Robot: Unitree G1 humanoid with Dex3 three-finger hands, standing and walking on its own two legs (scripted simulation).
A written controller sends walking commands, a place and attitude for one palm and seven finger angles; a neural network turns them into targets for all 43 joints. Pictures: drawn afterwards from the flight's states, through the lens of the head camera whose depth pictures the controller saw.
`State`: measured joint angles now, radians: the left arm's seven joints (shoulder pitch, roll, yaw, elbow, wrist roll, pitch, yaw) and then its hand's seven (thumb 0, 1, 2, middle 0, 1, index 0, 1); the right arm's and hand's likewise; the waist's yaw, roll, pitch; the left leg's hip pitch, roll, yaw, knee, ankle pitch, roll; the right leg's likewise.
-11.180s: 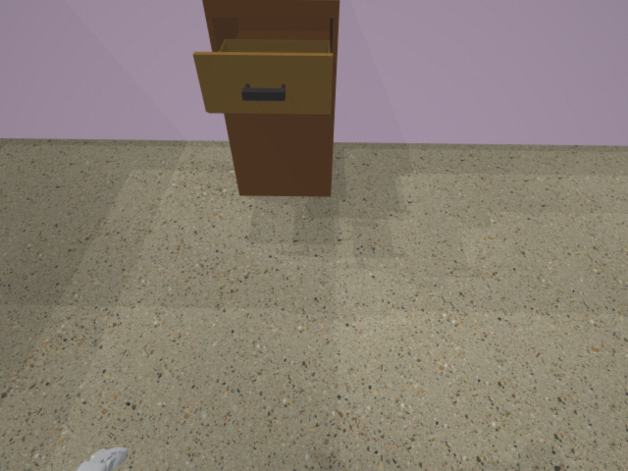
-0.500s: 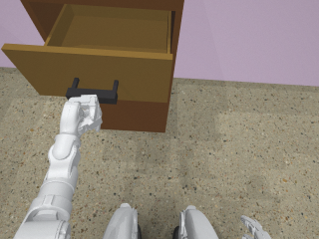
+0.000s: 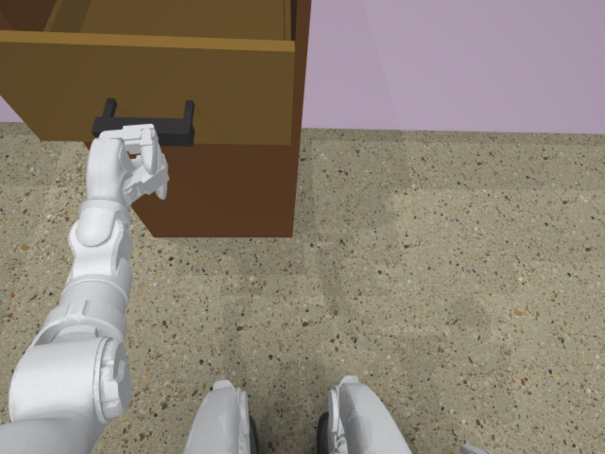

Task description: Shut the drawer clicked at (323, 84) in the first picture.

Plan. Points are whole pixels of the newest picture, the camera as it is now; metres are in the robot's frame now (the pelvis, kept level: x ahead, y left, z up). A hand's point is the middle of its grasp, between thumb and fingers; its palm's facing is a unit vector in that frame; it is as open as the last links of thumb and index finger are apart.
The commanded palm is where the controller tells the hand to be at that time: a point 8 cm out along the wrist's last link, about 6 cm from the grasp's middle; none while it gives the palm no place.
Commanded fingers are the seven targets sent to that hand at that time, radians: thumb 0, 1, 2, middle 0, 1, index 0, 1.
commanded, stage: push the drawer shut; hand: left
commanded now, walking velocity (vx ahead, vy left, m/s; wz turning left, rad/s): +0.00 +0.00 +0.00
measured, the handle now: (148, 119) +0.56 +0.19 +0.04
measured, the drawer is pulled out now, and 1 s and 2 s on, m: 0.11 0.00 0.00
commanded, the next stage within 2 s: pull the fist back off the drawer in 1.24 s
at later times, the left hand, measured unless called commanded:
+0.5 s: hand (164, 133) +0.53 +0.16 +0.04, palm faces -0.04 -1.00 -0.04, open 3.4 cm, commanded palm +0.53 +0.20 +0.04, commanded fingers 0.00 0.90 0.90 -1.40 -1.60 -1.40 -1.60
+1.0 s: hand (162, 103) +0.59 +0.17 +0.04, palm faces -0.04 -1.00 -0.03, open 3.1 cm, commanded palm +0.59 +0.19 +0.04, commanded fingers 0.00 0.90 0.90 -1.40 -1.60 -1.40 -1.60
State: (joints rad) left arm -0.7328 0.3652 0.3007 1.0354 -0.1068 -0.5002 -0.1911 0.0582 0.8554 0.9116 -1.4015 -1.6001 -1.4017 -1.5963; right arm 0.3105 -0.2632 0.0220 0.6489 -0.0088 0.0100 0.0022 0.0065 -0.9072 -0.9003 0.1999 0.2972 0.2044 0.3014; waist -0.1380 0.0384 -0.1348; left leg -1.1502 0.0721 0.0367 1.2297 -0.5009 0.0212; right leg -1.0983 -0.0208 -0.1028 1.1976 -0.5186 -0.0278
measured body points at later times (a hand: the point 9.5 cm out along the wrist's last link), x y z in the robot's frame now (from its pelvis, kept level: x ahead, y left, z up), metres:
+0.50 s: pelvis +0.00 +0.00 -0.01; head +0.17 +0.02 +0.41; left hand +0.53 +0.22 +0.05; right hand +0.01 -0.26 -0.12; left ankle +0.04 +0.11 -0.63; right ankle +0.02 -0.11 -0.63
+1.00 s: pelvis -0.01 +0.02 -0.03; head +0.20 +0.04 +0.37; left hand +0.59 +0.22 +0.04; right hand -0.05 -0.24 -0.12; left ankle +0.04 +0.11 -0.63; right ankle +0.02 -0.11 -0.63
